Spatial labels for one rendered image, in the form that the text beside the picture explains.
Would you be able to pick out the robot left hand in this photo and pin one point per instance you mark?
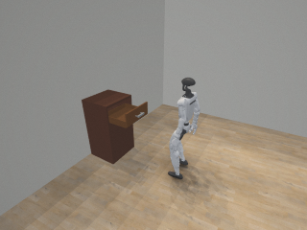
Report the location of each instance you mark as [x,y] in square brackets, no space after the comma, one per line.
[174,143]

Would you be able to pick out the cabinet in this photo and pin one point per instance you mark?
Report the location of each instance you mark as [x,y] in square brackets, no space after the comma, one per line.
[107,141]

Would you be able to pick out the robot head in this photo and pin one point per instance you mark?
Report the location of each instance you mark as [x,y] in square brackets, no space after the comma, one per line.
[188,82]

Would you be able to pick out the robot left foot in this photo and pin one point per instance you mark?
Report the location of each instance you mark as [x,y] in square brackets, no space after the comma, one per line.
[173,174]

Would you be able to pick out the left robot upper arm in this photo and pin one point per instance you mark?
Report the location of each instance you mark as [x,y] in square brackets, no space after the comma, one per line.
[181,103]

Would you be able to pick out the robot left forearm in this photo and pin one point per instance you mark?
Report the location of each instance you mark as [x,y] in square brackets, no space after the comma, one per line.
[180,128]

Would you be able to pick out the handle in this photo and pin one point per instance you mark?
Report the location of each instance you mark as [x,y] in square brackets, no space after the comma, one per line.
[138,116]

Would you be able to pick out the robot right hand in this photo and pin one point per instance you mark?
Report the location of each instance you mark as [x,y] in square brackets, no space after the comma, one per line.
[193,127]

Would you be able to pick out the drawer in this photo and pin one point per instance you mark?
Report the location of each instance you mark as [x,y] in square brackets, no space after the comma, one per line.
[125,114]

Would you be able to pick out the right robot upper arm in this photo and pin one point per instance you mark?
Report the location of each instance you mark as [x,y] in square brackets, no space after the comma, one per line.
[197,105]

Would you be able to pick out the robot right forearm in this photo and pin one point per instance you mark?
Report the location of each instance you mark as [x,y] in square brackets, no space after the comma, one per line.
[195,117]

